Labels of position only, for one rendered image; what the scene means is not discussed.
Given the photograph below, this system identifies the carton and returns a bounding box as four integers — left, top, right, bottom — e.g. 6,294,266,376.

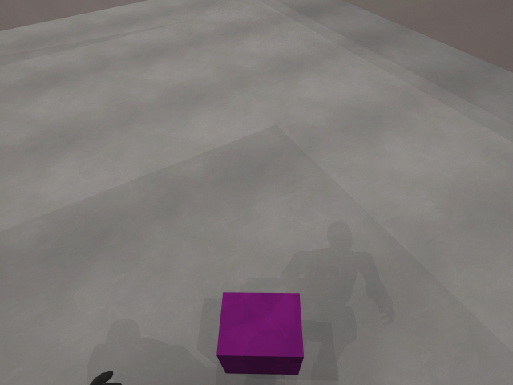
216,292,304,375

